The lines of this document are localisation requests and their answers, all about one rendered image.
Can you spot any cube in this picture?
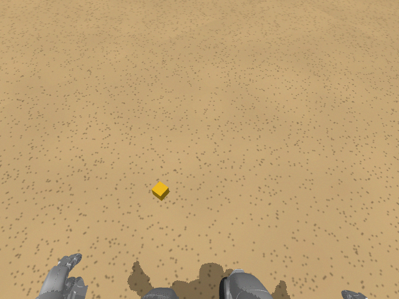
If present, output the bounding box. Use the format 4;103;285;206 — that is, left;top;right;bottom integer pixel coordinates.
152;181;169;201

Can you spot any left robot hand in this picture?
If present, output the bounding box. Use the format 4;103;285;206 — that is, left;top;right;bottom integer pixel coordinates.
39;254;88;299

